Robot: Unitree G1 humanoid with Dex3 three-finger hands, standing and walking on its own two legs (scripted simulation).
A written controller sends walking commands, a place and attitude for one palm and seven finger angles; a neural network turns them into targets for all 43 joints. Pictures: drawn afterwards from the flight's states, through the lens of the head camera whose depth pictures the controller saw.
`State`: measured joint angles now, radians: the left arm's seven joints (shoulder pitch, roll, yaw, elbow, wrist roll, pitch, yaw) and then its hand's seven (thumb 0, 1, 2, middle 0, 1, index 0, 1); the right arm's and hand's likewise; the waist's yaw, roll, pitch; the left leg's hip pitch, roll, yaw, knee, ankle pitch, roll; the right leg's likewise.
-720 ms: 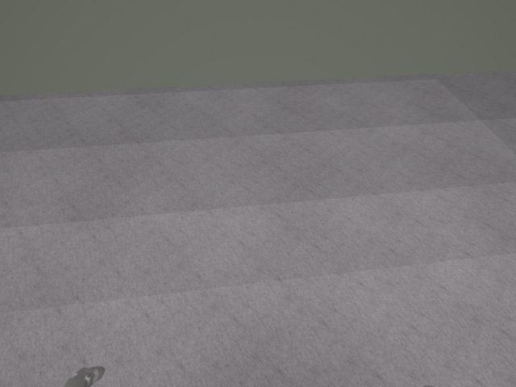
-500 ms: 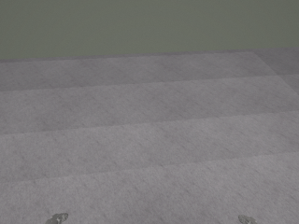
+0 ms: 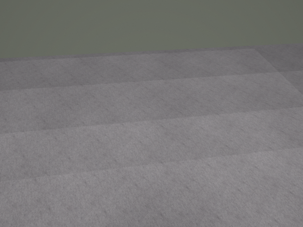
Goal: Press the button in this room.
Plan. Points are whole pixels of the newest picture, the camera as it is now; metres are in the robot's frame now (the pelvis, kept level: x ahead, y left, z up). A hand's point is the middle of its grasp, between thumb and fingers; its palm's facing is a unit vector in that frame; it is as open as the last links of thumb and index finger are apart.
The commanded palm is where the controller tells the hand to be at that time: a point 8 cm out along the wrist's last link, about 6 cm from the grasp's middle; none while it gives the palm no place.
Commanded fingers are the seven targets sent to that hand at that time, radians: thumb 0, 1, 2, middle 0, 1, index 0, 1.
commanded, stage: stand and wait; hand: left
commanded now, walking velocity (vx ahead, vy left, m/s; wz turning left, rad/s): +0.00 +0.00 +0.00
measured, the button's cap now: out of the picture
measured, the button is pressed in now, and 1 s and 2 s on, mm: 0 0 0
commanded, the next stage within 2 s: turn or walk to find it in 0.18 s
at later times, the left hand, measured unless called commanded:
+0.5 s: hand out of the picture +0.05 +0.23 -0.18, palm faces +0.05 -0.96 -0.28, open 7.3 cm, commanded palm none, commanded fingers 0.00 0.90 0.90 -0.20 -0.30 -0.20 -0.30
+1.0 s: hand out of the picture -0.03 +0.19 -0.16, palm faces +0.30 -0.91 -0.30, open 7.3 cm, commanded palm none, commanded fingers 0.00 0.90 0.90 -0.20 -0.30 -0.20 -0.30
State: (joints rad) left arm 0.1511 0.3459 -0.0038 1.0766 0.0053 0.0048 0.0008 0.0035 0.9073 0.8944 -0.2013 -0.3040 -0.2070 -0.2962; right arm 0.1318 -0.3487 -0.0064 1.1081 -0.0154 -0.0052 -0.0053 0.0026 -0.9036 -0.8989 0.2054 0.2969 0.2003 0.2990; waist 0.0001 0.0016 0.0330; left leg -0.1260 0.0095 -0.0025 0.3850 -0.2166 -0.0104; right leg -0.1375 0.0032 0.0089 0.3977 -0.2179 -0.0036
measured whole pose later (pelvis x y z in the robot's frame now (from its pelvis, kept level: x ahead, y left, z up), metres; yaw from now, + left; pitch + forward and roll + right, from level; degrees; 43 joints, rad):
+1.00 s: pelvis -0.05 -0.03 -0.01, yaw +16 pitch -1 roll +1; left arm 0.23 0.20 0.03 0.92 0.02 0.02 0.04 0.00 0.91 0.89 -0.20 -0.30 -0.21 -0.30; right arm 0.24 -0.26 -0.10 0.98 -0.03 0.07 0.01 0.00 -0.91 -0.90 0.20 0.30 0.20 0.30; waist -0.02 0.04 0.03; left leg -0.52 -0.05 -0.08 1.04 -0.39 -0.03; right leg -0.19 -0.03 -0.07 0.52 -0.31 -0.01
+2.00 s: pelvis -0.09 -0.03 +0.00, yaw +41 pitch -1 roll +1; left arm 0.21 0.17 0.04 0.91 0.01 0.02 0.03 0.00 0.91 0.89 -0.20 -0.30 -0.21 -0.30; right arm 0.28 -0.25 -0.10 0.99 -0.03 0.07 0.01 0.00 -0.91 -0.90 0.20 0.30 0.20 0.30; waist -0.04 0.04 0.04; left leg -0.50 -0.03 -0.04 1.11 -0.38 -0.04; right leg -0.18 -0.04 -0.11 0.48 -0.29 -0.03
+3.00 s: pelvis -0.12 -0.06 +0.00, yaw +67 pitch -1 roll +2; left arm 0.22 0.15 0.03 0.92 0.01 0.02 0.03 0.00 0.91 0.89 -0.20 -0.30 -0.21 -0.30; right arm 0.28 -0.25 -0.10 1.00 -0.03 0.08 0.01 0.00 -0.91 -0.90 0.20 0.30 0.20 0.30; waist -0.04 0.05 0.04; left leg -0.51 0.00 -0.05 1.16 -0.33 -0.05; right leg -0.18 -0.05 -0.15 0.47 -0.28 -0.04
